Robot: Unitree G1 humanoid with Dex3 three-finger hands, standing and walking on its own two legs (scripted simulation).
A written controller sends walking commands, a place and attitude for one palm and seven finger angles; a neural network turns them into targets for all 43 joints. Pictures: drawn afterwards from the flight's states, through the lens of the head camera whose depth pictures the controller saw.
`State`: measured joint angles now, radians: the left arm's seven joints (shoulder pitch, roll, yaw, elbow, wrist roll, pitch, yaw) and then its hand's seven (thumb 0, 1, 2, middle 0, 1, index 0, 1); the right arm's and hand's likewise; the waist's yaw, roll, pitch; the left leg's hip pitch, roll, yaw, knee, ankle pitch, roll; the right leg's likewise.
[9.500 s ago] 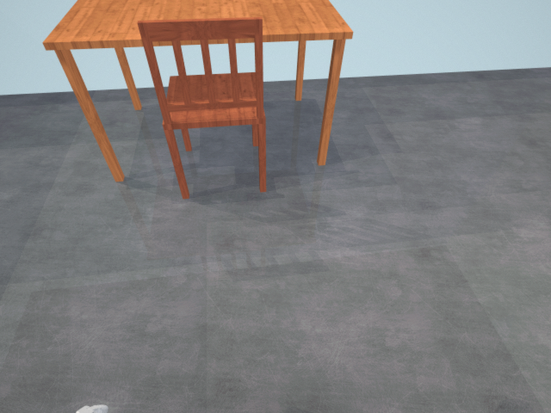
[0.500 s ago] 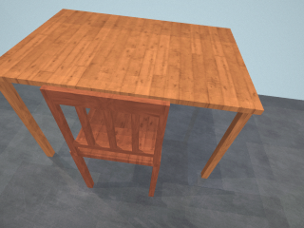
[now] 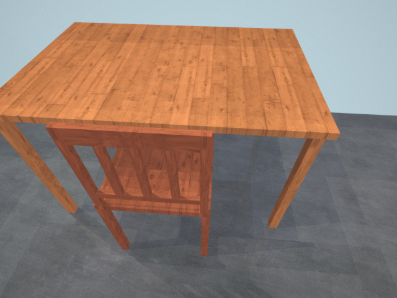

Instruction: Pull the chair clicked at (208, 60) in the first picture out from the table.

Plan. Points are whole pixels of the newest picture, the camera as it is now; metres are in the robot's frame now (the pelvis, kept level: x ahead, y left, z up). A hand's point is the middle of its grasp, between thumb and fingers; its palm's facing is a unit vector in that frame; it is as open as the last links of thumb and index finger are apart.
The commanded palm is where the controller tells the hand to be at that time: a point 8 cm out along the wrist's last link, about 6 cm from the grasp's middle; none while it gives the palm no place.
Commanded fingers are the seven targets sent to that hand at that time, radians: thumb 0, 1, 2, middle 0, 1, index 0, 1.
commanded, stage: come to a stop and stand still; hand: left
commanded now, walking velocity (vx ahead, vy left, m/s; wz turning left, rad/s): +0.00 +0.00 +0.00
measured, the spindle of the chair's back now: (141, 173) +0.48 +0.20 -0.11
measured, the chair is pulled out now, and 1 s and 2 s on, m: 0.00 0.00 0.00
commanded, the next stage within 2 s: look again from close up in 0.76 s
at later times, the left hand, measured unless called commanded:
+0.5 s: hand out of the picture -0.02 +0.14 -0.17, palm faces +0.02 -0.98 -0.19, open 7.4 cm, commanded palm none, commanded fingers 0.00 0.90 0.90 -0.20 -0.30 -0.20 -0.30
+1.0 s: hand out of the picture -0.01 +0.14 -0.17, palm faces +0.04 -0.98 -0.17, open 7.4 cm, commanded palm none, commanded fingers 0.00 0.90 0.90 -0.20 -0.30 -0.20 -0.30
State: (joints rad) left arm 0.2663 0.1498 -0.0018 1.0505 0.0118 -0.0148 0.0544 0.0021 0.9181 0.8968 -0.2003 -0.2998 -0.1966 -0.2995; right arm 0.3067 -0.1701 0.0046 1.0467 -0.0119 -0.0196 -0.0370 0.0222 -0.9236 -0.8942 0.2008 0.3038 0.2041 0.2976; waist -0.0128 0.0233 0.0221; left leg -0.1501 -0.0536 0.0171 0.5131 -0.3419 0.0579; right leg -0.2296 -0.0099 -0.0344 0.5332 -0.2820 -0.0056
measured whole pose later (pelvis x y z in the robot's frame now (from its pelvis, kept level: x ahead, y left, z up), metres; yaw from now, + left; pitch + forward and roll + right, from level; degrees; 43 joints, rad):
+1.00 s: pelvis +0.00 -0.02 +0.01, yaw +0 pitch -2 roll +0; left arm 0.31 0.13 -0.01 1.11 0.01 -0.02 0.04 0.00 0.91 0.90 -0.20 -0.30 -0.20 -0.30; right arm 0.29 -0.13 0.03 1.15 -0.01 -0.03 -0.04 0.01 -0.91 -0.89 0.20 0.30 0.20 0.30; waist 0.01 0.00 0.02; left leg -0.10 -0.03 0.01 0.42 -0.29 0.03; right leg -0.19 0.01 -0.05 0.45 -0.24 -0.03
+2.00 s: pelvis +0.00 +0.00 +0.00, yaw +0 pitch -1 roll +0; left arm 0.31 0.13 -0.01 1.10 0.01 -0.02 0.04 0.00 0.91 0.90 -0.20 -0.30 -0.20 -0.30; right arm 0.33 -0.15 0.02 1.07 -0.01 -0.02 -0.03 0.02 -0.92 -0.89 0.20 0.30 0.20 0.30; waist 0.00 0.03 0.00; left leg -0.15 -0.05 0.01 0.51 -0.33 0.06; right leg -0.22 -0.01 -0.04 0.52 -0.27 0.00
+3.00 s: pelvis +0.01 +0.00 +0.01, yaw +0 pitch -1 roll +0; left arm 0.28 0.14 0.00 1.11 0.01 -0.01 0.04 0.00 0.91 0.90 -0.20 -0.30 -0.20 -0.30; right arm 0.27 -0.14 0.03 1.15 -0.01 -0.03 -0.04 0.01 -0.91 -0.89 0.20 0.30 0.20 0.30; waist 0.01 0.00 0.05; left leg -0.08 -0.06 0.01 0.41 -0.31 0.06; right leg -0.17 -0.02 -0.04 0.46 -0.27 0.00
